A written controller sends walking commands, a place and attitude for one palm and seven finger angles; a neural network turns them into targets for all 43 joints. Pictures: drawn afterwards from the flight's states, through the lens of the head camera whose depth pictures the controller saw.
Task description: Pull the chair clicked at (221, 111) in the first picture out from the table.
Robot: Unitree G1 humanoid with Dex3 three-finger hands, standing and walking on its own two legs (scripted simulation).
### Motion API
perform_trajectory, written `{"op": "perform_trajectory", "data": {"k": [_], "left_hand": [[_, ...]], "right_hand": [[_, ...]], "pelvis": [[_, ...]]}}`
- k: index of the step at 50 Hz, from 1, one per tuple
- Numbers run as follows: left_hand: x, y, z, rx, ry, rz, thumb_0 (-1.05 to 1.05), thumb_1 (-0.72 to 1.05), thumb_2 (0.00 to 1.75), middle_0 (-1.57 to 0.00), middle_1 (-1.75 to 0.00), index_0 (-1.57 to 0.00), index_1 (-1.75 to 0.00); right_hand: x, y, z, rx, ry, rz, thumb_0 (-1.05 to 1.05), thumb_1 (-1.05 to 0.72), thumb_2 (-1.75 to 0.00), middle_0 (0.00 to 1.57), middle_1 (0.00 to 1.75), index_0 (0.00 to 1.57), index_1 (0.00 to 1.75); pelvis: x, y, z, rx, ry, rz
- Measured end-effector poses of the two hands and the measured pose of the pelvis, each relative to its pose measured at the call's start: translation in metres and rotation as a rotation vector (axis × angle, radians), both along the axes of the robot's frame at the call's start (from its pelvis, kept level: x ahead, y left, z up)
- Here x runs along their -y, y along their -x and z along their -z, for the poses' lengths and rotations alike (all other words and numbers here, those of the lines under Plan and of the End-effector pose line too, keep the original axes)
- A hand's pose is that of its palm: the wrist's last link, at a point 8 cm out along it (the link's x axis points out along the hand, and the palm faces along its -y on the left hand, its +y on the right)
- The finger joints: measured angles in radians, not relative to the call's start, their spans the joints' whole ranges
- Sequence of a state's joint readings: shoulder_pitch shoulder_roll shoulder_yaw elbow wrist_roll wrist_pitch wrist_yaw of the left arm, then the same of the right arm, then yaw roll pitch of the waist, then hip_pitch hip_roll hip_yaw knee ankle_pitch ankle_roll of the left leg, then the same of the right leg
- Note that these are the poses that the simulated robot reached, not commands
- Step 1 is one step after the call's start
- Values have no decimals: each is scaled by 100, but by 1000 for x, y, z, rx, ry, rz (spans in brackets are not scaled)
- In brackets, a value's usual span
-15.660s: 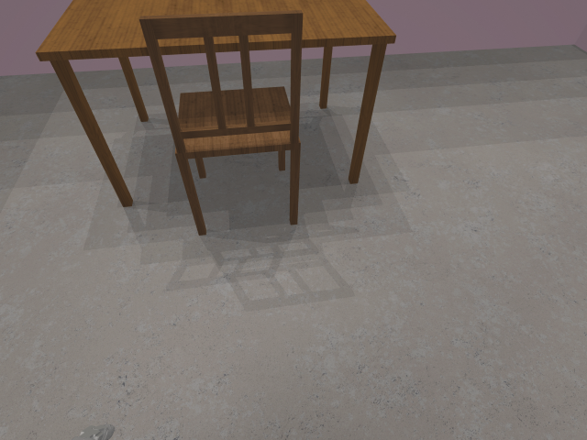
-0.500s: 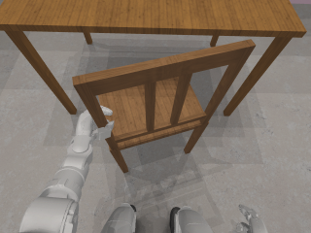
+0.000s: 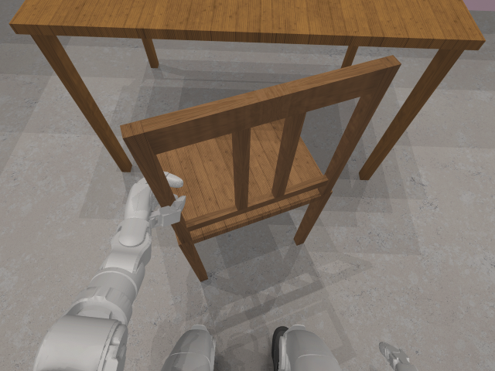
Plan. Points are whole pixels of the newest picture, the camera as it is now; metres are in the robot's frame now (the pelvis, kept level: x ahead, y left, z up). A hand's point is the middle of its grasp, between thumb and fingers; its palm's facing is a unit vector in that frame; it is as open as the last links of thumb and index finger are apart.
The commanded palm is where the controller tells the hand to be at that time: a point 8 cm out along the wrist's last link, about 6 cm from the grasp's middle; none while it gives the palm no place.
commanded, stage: step backward, pulling the chair out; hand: left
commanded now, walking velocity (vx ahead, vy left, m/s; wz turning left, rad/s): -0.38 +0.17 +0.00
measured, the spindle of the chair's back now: (241, 174) +0.46 +0.03 -0.06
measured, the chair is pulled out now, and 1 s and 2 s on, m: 0.19 0.30 0.50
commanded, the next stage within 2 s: stop walking, hand still on the chair in 1.60 s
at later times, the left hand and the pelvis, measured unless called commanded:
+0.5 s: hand (166, 241) +0.31 +0.15 -0.05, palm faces +0.04 -0.98 -0.21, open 5.9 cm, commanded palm +0.31 +0.20 -0.04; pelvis -0.06 +0.01 +0.00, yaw +0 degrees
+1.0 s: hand (160, 275) +0.26 +0.16 -0.05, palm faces +0.06 -0.98 -0.20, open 5.9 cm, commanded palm +0.26 +0.20 -0.04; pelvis -0.11 +0.01 +0.01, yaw +0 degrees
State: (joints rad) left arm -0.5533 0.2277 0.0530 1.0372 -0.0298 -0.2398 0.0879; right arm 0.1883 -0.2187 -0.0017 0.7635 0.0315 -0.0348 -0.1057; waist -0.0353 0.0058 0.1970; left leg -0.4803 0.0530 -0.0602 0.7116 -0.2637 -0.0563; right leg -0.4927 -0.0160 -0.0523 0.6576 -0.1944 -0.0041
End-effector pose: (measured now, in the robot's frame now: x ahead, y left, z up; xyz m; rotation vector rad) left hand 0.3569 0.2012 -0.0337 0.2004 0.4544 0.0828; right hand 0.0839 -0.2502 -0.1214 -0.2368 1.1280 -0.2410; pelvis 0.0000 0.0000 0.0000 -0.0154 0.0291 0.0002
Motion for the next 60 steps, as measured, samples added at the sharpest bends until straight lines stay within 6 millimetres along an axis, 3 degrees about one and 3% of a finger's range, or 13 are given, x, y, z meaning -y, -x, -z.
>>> {"op": "perform_trajectory", "data": {"k": [11, 22, 31, 41, 45, 50, 55, 60], "left_hand": [[-1, 32, -1, -26, 24, 13, 2, 59, 68, -21, -125, -49, -145], [-4, 56, -1, -13, 2, -4, 1, 57, 71, -25, -124, -49, -145], [-7, 79, -1, -15, 12, 28, 0, 59, 68, -22, -125, -49, -145], [-8, 107, -1, -10, 1, 2, 0, 57, 70, -23, -124, -49, -145], [-4, 117, -2, -15, -4, -23, 0, 56, 71, -24, -123, -49, -145], [-4, 123, -3, -35, 14, -37, 1, 58, 70, -22, -122, -49, -145], [-6, 130, -3, -43, 21, -10, 1, 59, 67, -20, -122, -49, -145], [-3, 147, -3, -25, 3, 0, 0, 59, 67, -21, -123, -49, -145]], "right_hand": [[4, 31, -12, 3, 64, -1, 1, -91, -90, 20, 30, 20, 30], [-4, 54, -3, 9, 4, 5, 1, -90, -90, 20, 30, 20, 30], [3, 85, -13, 18, 81, 28, 1, -91, -90, 20, 30, 20, 30], [-13, 107, 1, -1, -24, -19, 1, -91, -90, 20, 30, 20, 30], [-5, 116, 1, -4, -25, 14, 1, -90, -90, 20, 30, 20, 30], [10, 123, -8, 0, 44, 23, 1, -90, -90, 20, 30, 20, 30], [16, 130, -23, 11, 84, 4, 1, -91, -90, 20, 30, 20, 30], [13, 141, -21, 35, 37, -18, 1, -91, -90, 20, 30, 20, 30]], "pelvis": [[-19, 27, -4, -2, -14, -10], [-4, 56, -3, 1, 7, 0], [-25, 78, -1, 22, 5, 7], [-3, 101, -3, 26, 58, 31], [2, 108, -5, 23, 20, 31], [-8, 112, -7, 1, -3, 4], [-11, 131, -11, 1, -12, 18], [0, 150, -10, -5, 7, 42]]}}
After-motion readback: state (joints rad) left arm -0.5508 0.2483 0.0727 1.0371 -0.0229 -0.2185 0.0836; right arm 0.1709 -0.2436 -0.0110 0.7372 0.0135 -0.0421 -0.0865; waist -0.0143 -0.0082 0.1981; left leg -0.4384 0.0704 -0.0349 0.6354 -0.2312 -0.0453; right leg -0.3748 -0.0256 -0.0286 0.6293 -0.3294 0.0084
